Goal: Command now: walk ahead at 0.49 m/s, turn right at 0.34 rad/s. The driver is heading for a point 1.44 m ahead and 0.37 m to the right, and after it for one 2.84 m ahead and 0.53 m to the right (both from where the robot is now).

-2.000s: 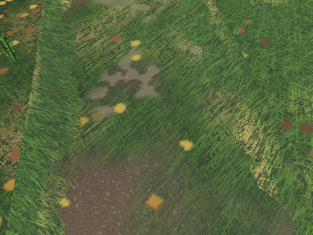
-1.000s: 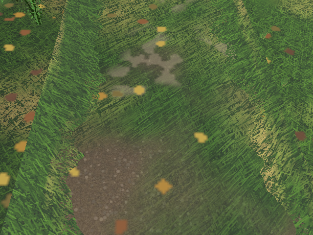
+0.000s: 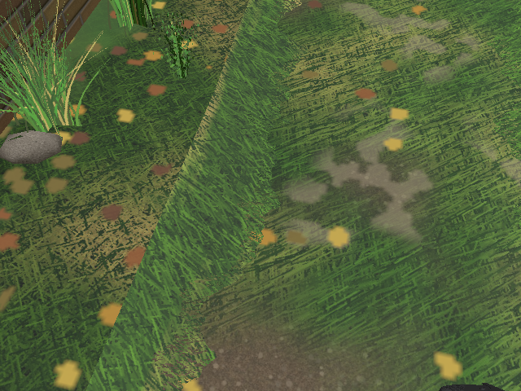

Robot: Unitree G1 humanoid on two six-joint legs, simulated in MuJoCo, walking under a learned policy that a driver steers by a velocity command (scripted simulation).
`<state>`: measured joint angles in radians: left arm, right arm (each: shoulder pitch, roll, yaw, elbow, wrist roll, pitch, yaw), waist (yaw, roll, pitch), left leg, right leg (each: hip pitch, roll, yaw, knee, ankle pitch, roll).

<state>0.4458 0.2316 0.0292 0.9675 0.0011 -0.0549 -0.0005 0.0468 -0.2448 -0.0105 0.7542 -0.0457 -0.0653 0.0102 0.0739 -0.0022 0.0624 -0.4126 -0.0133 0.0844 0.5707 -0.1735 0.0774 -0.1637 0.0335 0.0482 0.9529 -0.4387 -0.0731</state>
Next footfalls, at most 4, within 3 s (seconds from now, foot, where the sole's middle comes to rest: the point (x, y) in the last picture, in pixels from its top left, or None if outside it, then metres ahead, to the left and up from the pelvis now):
0.46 right None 0.38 -0.11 -0.76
1.00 left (323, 285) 0.74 -0.10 -0.76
1.50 right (424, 256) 0.86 -0.39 -0.76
2.02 left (366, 172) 1.17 -0.24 -0.76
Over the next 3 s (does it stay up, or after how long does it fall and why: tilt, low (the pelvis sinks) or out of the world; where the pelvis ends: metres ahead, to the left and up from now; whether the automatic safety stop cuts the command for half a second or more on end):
stays up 1.55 -0.33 0.01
